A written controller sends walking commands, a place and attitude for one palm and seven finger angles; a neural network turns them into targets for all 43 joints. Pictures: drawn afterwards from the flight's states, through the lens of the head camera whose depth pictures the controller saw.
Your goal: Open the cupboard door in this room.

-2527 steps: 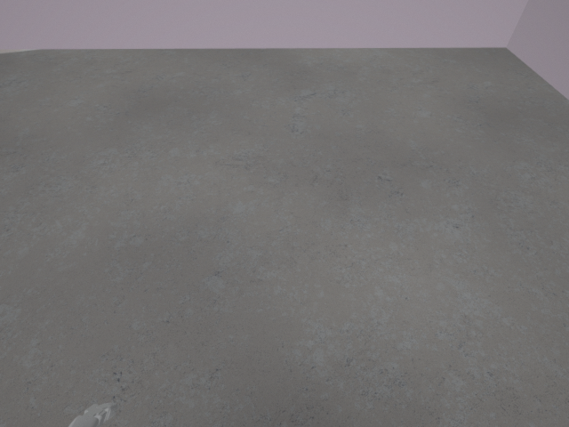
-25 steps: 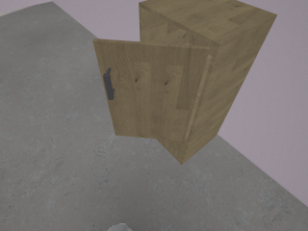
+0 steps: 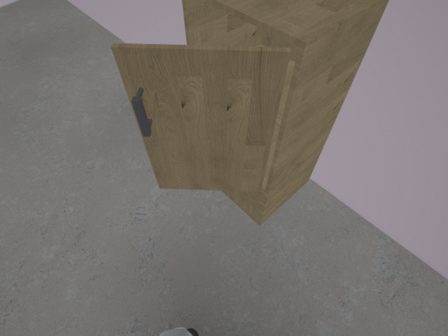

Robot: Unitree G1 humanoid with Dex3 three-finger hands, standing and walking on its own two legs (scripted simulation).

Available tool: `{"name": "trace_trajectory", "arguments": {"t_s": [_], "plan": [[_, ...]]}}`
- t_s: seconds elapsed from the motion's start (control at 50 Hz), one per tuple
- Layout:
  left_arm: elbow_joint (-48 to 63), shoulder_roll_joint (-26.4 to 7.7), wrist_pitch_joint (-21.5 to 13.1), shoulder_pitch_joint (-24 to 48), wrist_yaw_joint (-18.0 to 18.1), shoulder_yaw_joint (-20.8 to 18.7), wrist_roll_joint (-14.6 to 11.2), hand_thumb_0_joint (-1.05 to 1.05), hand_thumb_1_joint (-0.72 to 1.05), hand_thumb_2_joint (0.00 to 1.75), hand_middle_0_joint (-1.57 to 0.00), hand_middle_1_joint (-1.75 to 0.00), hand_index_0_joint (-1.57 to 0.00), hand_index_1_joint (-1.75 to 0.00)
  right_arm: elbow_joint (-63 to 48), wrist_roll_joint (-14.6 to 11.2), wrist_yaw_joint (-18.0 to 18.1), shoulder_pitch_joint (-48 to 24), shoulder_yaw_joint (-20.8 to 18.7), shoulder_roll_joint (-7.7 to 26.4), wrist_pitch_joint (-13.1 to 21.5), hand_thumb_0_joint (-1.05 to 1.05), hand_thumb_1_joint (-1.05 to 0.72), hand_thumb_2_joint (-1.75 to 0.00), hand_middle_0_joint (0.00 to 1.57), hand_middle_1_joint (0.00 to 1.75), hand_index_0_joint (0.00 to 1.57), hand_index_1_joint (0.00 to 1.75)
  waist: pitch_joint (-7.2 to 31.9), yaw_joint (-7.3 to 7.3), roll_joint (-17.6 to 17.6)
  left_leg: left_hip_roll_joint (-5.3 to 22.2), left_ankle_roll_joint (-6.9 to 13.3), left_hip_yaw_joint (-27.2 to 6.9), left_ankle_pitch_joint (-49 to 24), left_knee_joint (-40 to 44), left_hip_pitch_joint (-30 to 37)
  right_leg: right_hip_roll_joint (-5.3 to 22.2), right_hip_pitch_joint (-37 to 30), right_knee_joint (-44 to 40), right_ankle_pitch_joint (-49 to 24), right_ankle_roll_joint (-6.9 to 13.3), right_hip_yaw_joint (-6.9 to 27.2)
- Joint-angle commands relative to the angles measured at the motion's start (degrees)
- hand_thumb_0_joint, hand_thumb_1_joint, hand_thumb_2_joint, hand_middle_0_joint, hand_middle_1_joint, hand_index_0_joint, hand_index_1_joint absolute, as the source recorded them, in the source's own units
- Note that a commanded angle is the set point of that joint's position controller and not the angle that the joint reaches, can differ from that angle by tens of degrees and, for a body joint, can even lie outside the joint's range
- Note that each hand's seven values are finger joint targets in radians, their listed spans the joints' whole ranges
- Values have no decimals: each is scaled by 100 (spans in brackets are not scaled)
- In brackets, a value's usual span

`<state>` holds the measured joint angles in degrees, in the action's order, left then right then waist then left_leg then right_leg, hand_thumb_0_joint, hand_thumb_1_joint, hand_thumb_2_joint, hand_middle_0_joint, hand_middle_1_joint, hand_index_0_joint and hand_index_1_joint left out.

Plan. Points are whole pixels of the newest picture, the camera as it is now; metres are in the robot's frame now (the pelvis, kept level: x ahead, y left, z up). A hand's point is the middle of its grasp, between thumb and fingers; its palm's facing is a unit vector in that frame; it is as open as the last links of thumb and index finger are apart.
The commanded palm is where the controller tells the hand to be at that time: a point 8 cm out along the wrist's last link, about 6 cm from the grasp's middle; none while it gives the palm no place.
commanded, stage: come to a stop and stand still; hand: left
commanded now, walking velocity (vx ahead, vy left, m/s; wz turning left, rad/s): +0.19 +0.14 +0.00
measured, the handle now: (143, 112) +0.64 +0.25 -0.02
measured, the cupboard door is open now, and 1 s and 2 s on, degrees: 45 45 45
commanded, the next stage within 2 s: look again from close up in 0.84 s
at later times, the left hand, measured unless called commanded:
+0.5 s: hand out of the picture -0.02 +0.18 -0.18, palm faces +0.12 -0.97 -0.19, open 7.4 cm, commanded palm none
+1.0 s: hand out of the picture +0.03 +0.19 -0.17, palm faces +0.02 -0.98 -0.20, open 7.3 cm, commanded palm none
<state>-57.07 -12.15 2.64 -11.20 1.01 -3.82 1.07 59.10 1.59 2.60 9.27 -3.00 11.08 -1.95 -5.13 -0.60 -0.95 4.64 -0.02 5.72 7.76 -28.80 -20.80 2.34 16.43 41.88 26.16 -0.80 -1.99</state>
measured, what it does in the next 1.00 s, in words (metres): steps on the spot: right foot, then left foot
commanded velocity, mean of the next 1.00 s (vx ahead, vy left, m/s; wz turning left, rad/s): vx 0.02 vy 0.06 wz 0.00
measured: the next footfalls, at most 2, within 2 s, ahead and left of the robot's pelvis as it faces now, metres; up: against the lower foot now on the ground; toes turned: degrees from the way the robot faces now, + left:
right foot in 0.04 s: +0.02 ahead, -0.14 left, +0.00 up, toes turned -2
left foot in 0.46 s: +0.04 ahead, +0.12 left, +0.00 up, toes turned +5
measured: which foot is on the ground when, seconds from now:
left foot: down 0.00-0.04, up 0.06-0.44, down 0.46-1.00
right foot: up 0.00-0.02, down 0.04-1.00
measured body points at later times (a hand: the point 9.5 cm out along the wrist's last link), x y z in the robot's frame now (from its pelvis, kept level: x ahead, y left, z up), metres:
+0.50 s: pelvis +0.01 +0.00 +0.00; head +0.04 +0.01 +0.45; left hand -0.03 +0.23 -0.16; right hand +0.06 -0.24 -0.15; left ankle +0.00 +0.11 -0.73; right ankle -0.02 -0.14 -0.73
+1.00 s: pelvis +0.01 +0.02 +0.01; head +0.03 +0.03 +0.46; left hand +0.03 +0.24 -0.16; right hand +0.02 -0.22 -0.15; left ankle +0.00 +0.11 -0.73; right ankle -0.02 -0.14 -0.73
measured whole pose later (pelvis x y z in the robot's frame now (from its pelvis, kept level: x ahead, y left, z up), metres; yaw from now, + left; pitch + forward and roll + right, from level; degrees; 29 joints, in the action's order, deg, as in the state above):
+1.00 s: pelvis +0.01 +0.02 +0.01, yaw +1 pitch -1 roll +0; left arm -62.9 -9.6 -1.1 -14.0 2.7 0.1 1.4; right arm 62.2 0.5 1.7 14.9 -0.3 10.0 0.4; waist -2.7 -0.6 0.9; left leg 0.2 1.6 4.2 15.6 -28.3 -11.7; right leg 3.9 7.6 25.3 16.6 -3.2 -1.7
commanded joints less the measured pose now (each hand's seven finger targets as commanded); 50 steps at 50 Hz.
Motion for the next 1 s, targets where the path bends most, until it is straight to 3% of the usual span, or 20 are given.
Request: {"name": "trace_trajectory", "arguments": {"t_s": [0.0, 0.02, 0.04, 0.08, 0.12, 0.22, 0.32, 0.38, 0.4, 0.44, 0.46, 0.48, 0.5, 0.54, 0.64, 0.76, 0.9, 0.92, 0.94, 0.98], "plan": [[-242, -506, -165, -1408, 41, -13, 67, 0, 90, 90, -20, -30, -20, -30, -293, -77, -124, 66, -104, 294, -29, 0, -90, -90, 20, 30, 20, 30, 478, 382, 1088, -209, -91, -357, 2362, -160, -895, 903, -1179, -2931, 800, 359, 1161], [-39, -845, -171, -963, 68, 6, 57, 0, 90, 90, -20, -30, -20, -30, -483, -57, -197, -157, -70, 182, -70, 0, -90, -90, 20, 30, 20, 30, -173, 372, 1898, -369, -203, -286, 2153, -970, -927, 1849, 31, -3889, 2264, 738, 2352], [169, -881, -178, -470, 82, 40, 59, 0, 90, 90, -20, -30, -20, -30, -529, -7, -258, -198, -104, 372, -79, 0, -90, -90, 20, 30, 20, 30, -445, 262, 1450, -228, -131, -520, 1955, -1389, -615, 1985, 702, -4014, 2308, 857, 2265], [179, -720, -302, -97, 73, 58, 22, 0, 90, 90, -20, -30, -20, -30, -174, 42, -270, 191, -120, 371, -54, 0, -90, -90, 20, 30, 20, 30, -511, 62, 1390, -247, -110, -599, 1266, -1867, -693, 1512, 367, -3635, 840, 747, 1792], [145, -608, -373, -204, 36, 78, -7, 0, 90, 90, -20, -30, -20, -30, -5, 2, -303, 526, -130, 390, -7, 0, -90, -90, 20, 30, 20, 30, -484, 41, 1136, -251, -170, -515, 991, -2066, -680, 1345, 14, -3375, -118, 691, 1246], [-72, -678, -430, -851, 86, -38, 11, 0, 90, 90, -20, -30, -20, -30, -93, -36, -266, 472, -116, 426, 51, 0, -90, -90, 20, 30, 20, 30, 123, 341, 814, -300, -311, -496, 1246, -1939, -993, 1635, -1424, -2728, -2500, 932, 1171], [-229, -752, -381, -1016, 133, -69, 46, 0, 90, 90, -20, -30, -20, -30, -205, -121, -192, 322, -45, 298, 74, 0, -90, -90, 20, 30, 20, 30, 427, 408, 1243, -429, -269, -375, 1625, -887, -412, 1670, -1707, -2074, -4527, 1057, 1012], [-264, -679, -339, -713, 134, -30, -2, 0, 90, 90, -20, -30, -20, -30, -2, -127, -157, 746, -4, 225, 135, 0, -90, -90, 20, 30, 20, 30, 508, 118, 1368, -577, -207, -186, 366, 536, 938, 1219, -938, -1667, -4022, 645, 624], [-262, -553, -322, -669, 121, 3, -33, 0, 90, 90, -20, -30, -20, -30, 66, -113, -138, 896, -13, 336, 194, 0, -90, -90, 20, 30, 20, 30, 573, 65, 1020, -350, -119, -321, -228, 801, 1490, 948, -559, -1412, -3386, 440, 442], [-267, -80, -264, -884, 110, 126, -45, 0, 90, 90, -20, -30, -20, -30, 70, -86, -66, 916, -81, 784, 249, 0, -90, -90, 20, 30, 20, 30, 861, 134, -605, 869, 497, -1460, -1902, 594, 1945, 312, 43, -1024, -926, 44, -39], [-270, -8, -226, -834, 134, 146, -40, 0, 90, 90, -20, -30, -20, -30, 54, -48, -43, 860, -71, 849, 196, 0, -90, -90, 20, 30, 20, 30, 620, 118, -632, 1045, 706, -1402, -1435, 826, 1343, 219, -205, -914, -128, 20, -126], [-274, 56, -215, -785, 114, 166, -24, 0, 90, 90, -20, -30, -20, -30, 23, -35, -21, 709, -33, 770, 186, 0, -90, -90, 20, 30, 20, 30, 327, 156, -348, 883, 683, -1321, -1178, 921, 1070, 152, -213, -996, -226, 35, -105], [-368, 61, -166, -686, 99, 188, -16, 0, 90, 90, -20, -30, -20, -30, 60, -47, -4, 585, -8, 669, 213, 0, -90, -90, 20, 30, 20, 30, 230, 146, -958, 690, 630, -1304, -1282, 1059, 1058, 208, -229, -1040, -483, 17, -160], [-442, -89, -184, -771, 77, 201, -31, 0, 90, 90, -20, -30, -20, -30, 80, -83, 34, 545, 53, 576, 234, 0, -90, -90, 20, 30, 20, 30, 177, 183, -984, 542, 524, -1066, -2037, 882, 1171, 202, -384, -1244, -833, 63, 16], [-597, -217, -276, -745, 92, 241, -12, 0, 90, 90, -20, -30, -20, -30, 89, -129, 5, 613, 31, 493, 252, 0, -90, -90, 20, 30, 20, 30, 289, 60, 500, 137, 148, -720, -1353, 576, 1403, 431, -584, -1899, -2451, 94, 241], [-568, -230, -274, -698, 86, 254, -20, 0, 90, 90, -20, -30, -20, -30, 212, -108, -22, 604, 91, 428, 291, 0, -90, -90, 20, 30, 20, 30, 305, 85, 70, 108, 140, -728, -948, 782, 1344, 428, -680, -2071, -1988, 69, 224], [-613, -238, -267, -673, 83, 274, -45, 0, 90, 90, -20, -30, -20, -30, 372, -96, -17, 735, 146, 409, 308, 0, -90, -90, 20, 30, 20, 30, 136, 107, 32, 101, 115, -753, -859, 952, 1221, 424, -793, -2152, -1918, 86, 212], [-610, -335, -431, -913, 334, 349, 77, 0, 90, 90, -20, -30, -20, -30, -57, -149, -109, 526, 162, 698, 391, 0, -90, -90, 20, 30, 20, 30, -5, 122, -378, 223, 2, -685, -2522, -75, 1025, 517, -354, -1897, -2924, 83, 440], [-491, -550, -520, -922, 319, 272, 62, 0, 90, 90, -20, -30, -20, -30, -224, -107, -132, 533, 203, 605, 414, 0, -90, -90, 20, 30, 20, 30, 195, 69, -422, 122, -34, -651, -2607, -204, 986, 632, -599, -1699, -3869, 163, 276], [-384, -434, -494, -900, 252, 295, -6, 0, 90, 90, -20, -30, -20, -30, -72, -61, -64, 1090, 151, 550, 470, 0, -90, -90, 20, 30, 20, 30, 1214, 32, -408, 245, 125, -790, -3110, -117, 1385, 488, -985, -1074, -3247, 255, 113]]}}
